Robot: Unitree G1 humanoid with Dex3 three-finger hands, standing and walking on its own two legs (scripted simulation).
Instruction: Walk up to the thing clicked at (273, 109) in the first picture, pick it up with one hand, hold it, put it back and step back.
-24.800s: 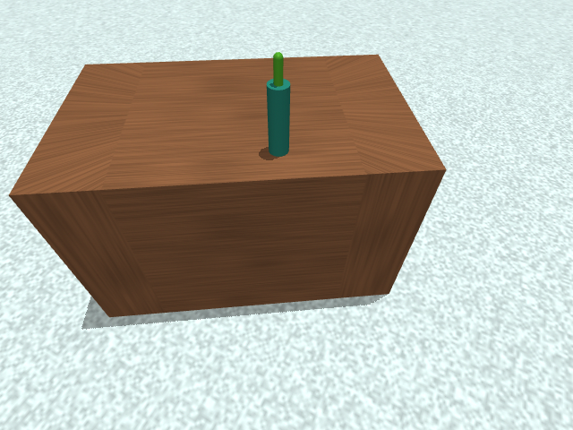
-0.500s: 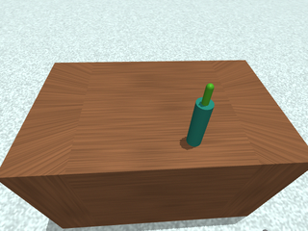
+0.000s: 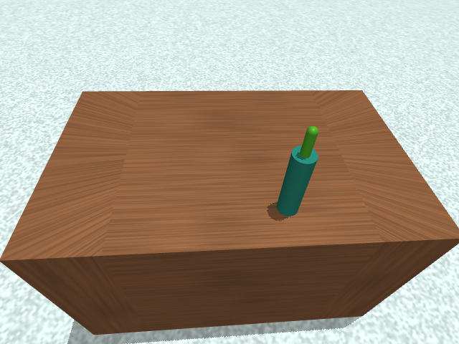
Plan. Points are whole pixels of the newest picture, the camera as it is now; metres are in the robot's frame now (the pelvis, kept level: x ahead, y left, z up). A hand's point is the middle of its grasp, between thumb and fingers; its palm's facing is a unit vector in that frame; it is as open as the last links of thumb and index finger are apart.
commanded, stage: home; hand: right
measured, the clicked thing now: (298, 173) +0.47 -0.15 +0.01
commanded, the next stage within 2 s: stand in 1.10 s
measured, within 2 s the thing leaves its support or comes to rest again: neither
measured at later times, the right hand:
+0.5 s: hand out of the picture +0.09 -0.25 -0.15, palm faces -0.02 +0.93 -0.36, open 17.5 cm
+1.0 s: hand out of the picture +0.09 -0.25 -0.15, palm faces -0.02 +0.93 -0.36, open 17.4 cm
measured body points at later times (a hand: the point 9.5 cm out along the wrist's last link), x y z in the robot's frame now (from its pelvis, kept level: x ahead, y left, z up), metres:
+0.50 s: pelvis +0.02 +0.00 +0.00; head +0.02 +0.01 +0.45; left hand +0.07 +0.30 -0.14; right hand +0.09 -0.30 -0.12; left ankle +0.07 +0.13 -0.74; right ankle -0.04 -0.14 -0.74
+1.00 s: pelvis +0.02 +0.00 +0.00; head +0.03 +0.01 +0.45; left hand +0.08 +0.31 -0.14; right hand +0.10 -0.30 -0.12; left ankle +0.07 +0.13 -0.74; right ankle -0.04 -0.14 -0.74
